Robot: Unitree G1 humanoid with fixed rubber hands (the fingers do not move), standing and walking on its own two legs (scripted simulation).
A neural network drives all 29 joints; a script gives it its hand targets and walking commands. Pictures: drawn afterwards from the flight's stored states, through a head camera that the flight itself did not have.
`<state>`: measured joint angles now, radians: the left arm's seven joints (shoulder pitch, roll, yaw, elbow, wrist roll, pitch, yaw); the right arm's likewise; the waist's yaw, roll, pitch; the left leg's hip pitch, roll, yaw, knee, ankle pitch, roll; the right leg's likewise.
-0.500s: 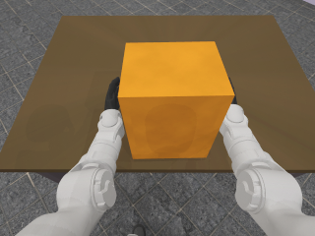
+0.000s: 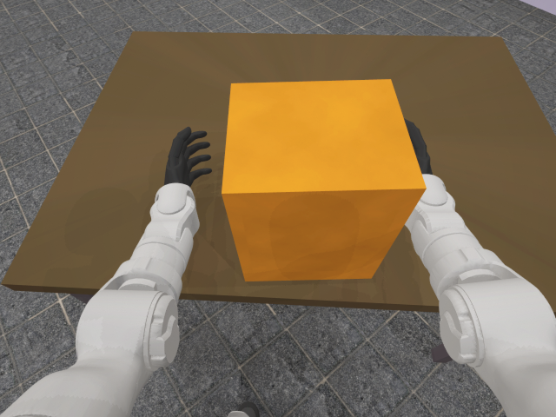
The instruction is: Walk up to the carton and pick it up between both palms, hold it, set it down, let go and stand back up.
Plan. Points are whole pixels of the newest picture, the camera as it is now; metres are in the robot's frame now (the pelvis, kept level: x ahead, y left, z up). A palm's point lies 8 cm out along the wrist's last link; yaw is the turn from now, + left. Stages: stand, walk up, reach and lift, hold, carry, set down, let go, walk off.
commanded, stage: set down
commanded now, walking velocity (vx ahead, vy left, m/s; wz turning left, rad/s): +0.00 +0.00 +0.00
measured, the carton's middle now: (309, 192) +0.43 +0.03 +0.06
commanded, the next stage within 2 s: none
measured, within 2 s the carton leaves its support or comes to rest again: neither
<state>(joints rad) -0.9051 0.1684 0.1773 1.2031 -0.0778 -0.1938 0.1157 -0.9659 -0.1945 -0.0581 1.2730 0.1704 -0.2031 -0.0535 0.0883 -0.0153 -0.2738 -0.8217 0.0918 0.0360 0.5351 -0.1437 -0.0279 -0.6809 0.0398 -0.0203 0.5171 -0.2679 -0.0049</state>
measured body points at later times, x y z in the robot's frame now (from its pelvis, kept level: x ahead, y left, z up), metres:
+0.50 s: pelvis -0.03 +0.00 +0.01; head +0.00 +0.03 +0.46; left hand +0.42 +0.24 +0.17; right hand +0.46 -0.15 +0.19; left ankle +0.04 +0.14 -0.72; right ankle -0.04 -0.12 -0.72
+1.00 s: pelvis -0.02 +0.00 +0.02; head +0.02 +0.03 +0.47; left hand +0.38 +0.24 +0.10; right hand +0.43 -0.15 +0.12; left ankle +0.04 +0.14 -0.72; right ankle -0.04 -0.12 -0.72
